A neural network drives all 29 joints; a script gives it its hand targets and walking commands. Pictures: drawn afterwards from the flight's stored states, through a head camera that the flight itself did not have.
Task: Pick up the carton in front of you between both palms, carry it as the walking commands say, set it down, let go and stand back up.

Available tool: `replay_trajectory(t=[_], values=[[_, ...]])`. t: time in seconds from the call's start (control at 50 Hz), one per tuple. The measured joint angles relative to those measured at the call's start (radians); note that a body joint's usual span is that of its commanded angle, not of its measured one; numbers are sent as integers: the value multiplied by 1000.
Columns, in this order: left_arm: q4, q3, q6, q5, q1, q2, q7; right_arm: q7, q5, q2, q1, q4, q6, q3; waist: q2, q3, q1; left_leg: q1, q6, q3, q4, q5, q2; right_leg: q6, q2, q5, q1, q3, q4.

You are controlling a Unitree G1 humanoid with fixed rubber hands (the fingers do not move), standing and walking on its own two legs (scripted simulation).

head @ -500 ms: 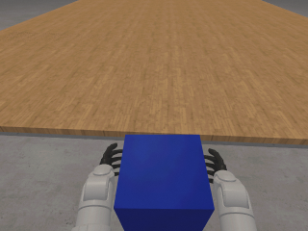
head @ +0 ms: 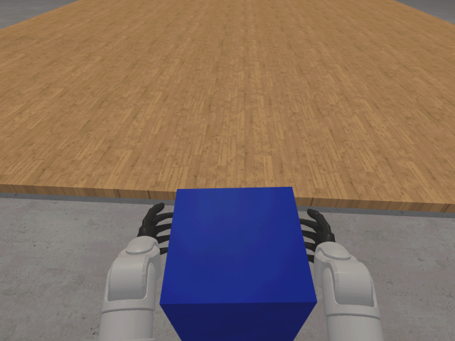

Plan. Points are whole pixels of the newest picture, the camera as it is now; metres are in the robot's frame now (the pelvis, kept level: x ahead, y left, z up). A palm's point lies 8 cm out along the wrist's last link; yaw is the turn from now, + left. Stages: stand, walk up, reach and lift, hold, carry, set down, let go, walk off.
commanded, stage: carry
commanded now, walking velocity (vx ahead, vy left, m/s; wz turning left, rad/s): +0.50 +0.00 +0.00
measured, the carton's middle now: (236, 270) +0.29 +0.01 +0.00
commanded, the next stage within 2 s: none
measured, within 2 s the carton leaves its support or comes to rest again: neither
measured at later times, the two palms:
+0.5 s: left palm (156, 159) +0.51 +0.19 +0.09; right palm (285, 159) +0.52 -0.11 +0.09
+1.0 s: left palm (182, 92) +0.85 +0.18 +0.10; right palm (274, 96) +0.86 -0.12 +0.09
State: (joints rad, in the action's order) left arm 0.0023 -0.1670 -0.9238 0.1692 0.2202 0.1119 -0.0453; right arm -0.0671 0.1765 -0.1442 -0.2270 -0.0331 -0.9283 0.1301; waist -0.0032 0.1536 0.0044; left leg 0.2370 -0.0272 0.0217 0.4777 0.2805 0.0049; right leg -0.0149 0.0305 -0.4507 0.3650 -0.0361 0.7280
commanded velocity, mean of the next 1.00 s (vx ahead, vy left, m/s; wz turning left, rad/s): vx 0.49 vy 0.00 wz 0.00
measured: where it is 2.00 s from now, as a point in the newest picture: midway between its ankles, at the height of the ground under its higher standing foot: (226, 251)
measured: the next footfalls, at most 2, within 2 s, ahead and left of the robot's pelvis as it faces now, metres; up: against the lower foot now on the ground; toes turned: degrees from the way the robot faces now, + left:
right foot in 0.16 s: +0.13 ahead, -0.12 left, +0.00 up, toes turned -8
left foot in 0.48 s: +0.39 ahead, +0.13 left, +0.00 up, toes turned +13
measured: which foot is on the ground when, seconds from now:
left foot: down 0.00-0.16, up 0.18-0.46, down 0.48-0.98, up 1.00-1.00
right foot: up 0.00-0.14, down 0.16-0.52, up 0.54-0.94, down 0.96-1.00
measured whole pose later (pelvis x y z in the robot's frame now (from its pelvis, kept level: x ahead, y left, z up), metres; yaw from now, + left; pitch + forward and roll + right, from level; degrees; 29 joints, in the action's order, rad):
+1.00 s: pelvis +0.58 +0.02 -0.02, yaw +3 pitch +3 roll -1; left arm 0.42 -0.12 -1.23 0.11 0.25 0.15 -0.10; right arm -0.10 0.09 -0.12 -0.22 0.45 -1.27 0.14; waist 0.04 0.07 -0.01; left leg 0.08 0.01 0.13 0.79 0.49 0.10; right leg 0.09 0.03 -0.14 0.49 -0.26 0.58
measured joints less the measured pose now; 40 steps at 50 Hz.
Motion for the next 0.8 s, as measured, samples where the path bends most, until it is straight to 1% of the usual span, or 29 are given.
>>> replay_trajectory(t=[0.02,0.06,0.1,0.14,0.16,0.18,0.22,0.26,0.28,0.32,0.38,0.42,0.46,0.48,0.5,0.52,0.54,0.56,0.58,0.6,0.62,0.66,0.7,0.74,0.8], values=[[16,6,-28,-15,2,-7,-4,-8,-8,4,8,27,-29,-9,7,4,-1,-11,0,-2,-26,-1,6,-1,-1,0,17,-19,3],[50,19,-78,-40,10,-16,-13,-24,-24,12,18,85,-84,-22,18,7,0,-34,7,-6,-72,-10,19,-1,-8,28,34,-52,-43],[95,28,-118,-57,13,-19,-21,-32,-37,16,22,146,-131,-25,27,7,3,-54,14,-9,-93,-2,28,-1,-17,81,26,-83,-140],[146,30,-152,-62,13,-8,-27,-34,-45,16,28,208,-171,-20,26,7,8,-61,21,-10,-62,38,29,0,-23,159,-17,-120,-273],[169,29,-166,-60,13,6,-29,-34,-50,17,33,238,-187,-14,27,9,10,-53,24,-13,-15,76,29,12,-23,219,-39,-130,-313],[182,32,-172,-52,8,26,-31,-31,-59,25,44,263,-200,-5,36,14,11,-24,22,-2,70,116,43,31,-27,272,-42,-143,-303],[195,68,-195,-36,-14,33,-38,-27,-75,31,77,291,-227,9,28,23,12,62,17,26,266,186,49,53,-20,233,-55,-156,-269],[222,86,-231,-35,-44,25,-42,-27,-79,19,96,305,-256,13,4,23,10,154,17,58,403,207,48,53,-7,192,-96,-152,-294],[241,88,-247,-38,-57,23,-44,-29,-78,13,102,312,-268,9,-5,20,6,193,19,72,425,190,51,48,-1,189,-122,-149,-320],[279,84,-273,-46,-69,21,-50,-30,-81,14,101,329,-287,-3,-17,7,-7,253,27,91,393,125,59,33,8,193,-177,-141,-377],[321,72,-290,-56,-58,22,-55,-30,-81,14,87,361,-298,-11,-21,-11,-26,304,38,107,255,21,69,14,19,173,-253,-134,-427],[336,65,-294,-61,-45,24,-55,-30,-78,13,79,379,-302,-11,-22,-17,-34,307,37,129,154,-46,70,-4,29,137,-299,-133,-431],[345,59,-299,-63,-34,25,-55,-30,-75,12,70,390,-307,-11,-26,-21,-38,278,29,167,64,-98,62,-27,45,76,-337,-128,-393],[350,54,-302,-63,-28,26,-55,-30,-74,10,60,391,-310,-10,-26,-22,-38,250,22,189,30,-100,56,-38,57,30,-345,-122,-343],[354,44,-304,-63,-22,25,-54,-29,-72,8,47,383,-308,-12,-33,-25,-36,234,-2,205,36,-157,48,-42,77,-23,-331,-117,-255],[350,33,-303,-65,-18,19,-53,-29,-68,6,35,362,-300,-19,-43,-27,-27,237,-28,218,84,-152,42,-36,100,-38,-286,-104,-120],[339,26,-303,-68,-16,14,-52,-29,-63,5,26,341,-296,-24,-41,-33,-18,235,-46,224,117,-113,42,-29,98,-39,-219,-69,38],[327,20,-306,-69,-16,12,-51,-29,-59,4,24,325,-298,-26,-33,-40,-13,218,-59,224,120,-73,42,-17,84,-32,-146,-40,184],[317,16,-309,-67,-16,16,-51,-29,-58,5,27,318,-301,-27,-26,-47,-7,196,-63,224,105,-51,41,-5,73,-15,-76,-27,299],[311,13,-309,-63,-18,25,-50,-29,-58,6,36,318,-304,-25,-19,-55,-2,169,-53,223,75,-51,41,5,66,15,-12,-26,374],[309,16,-308,-59,-22,30,-49,-29,-61,7,46,324,-305,-22,-14,-62,4,140,-47,222,41,-53,38,11,65,51,44,-30,407],[312,36,-302,-57,-27,27,-48,-29,-65,9,61,342,-301,-19,-6,-74,17,80,-45,217,-30,-55,34,16,65,117,132,-43,390],[324,49,-290,-55,-29,26,-47,-30,-71,10,69,365,-292,-15,2,-81,27,21,-41,208,-91,-53,32,15,65,162,196,-56,319],[341,58,-279,-52,-30,26,-45,-30,-77,11,71,384,-282,-12,5,-82,32,-37,-34,200,-139,-43,31,14,65,207,238,-65,221],[367,66,-270,-48,-38,25,-44,-29,-82,11,69,401,-274,-12,3,-72,31,-124,-17,192,-189,-9,28,13,62,281,261,-86,47]])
